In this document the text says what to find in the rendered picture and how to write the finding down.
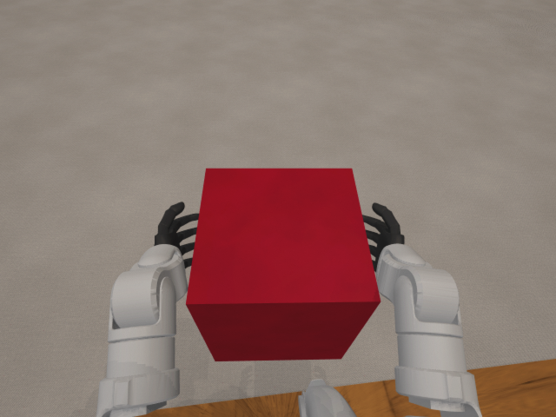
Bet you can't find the left robot forearm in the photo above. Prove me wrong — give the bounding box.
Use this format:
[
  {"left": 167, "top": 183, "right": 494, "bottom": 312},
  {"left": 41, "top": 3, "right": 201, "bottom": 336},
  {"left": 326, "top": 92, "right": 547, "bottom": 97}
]
[{"left": 96, "top": 244, "right": 189, "bottom": 417}]

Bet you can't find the robot right hand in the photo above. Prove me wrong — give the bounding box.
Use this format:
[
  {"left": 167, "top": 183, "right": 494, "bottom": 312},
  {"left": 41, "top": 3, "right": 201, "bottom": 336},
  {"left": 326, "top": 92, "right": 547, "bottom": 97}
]
[{"left": 362, "top": 203, "right": 405, "bottom": 272}]

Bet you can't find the carton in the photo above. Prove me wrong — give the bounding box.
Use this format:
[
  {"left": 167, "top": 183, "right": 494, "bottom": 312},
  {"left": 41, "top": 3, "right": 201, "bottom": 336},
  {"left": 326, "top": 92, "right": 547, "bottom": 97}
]
[{"left": 186, "top": 169, "right": 381, "bottom": 361}]

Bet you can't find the robot left hand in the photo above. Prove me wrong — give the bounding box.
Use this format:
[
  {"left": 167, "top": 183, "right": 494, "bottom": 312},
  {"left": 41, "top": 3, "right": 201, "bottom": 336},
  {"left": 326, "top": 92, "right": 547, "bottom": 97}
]
[{"left": 154, "top": 202, "right": 199, "bottom": 268}]

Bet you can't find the right robot shin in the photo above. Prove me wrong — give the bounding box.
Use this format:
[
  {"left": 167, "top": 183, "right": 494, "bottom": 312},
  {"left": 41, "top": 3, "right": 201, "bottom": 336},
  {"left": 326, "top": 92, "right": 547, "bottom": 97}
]
[{"left": 308, "top": 379, "right": 326, "bottom": 388}]

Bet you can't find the right robot forearm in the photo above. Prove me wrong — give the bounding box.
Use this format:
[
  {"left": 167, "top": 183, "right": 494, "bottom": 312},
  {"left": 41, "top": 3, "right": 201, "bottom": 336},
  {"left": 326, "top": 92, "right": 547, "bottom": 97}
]
[{"left": 376, "top": 244, "right": 482, "bottom": 417}]

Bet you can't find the robot right thigh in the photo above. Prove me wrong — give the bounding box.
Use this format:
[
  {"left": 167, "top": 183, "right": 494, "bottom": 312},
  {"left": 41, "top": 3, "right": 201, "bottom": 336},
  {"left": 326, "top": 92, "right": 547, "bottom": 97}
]
[{"left": 298, "top": 385, "right": 357, "bottom": 417}]

